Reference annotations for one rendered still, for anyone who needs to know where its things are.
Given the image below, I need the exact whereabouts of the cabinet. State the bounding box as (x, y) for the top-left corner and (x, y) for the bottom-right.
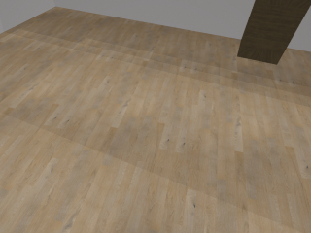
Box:
(237, 0), (311, 65)

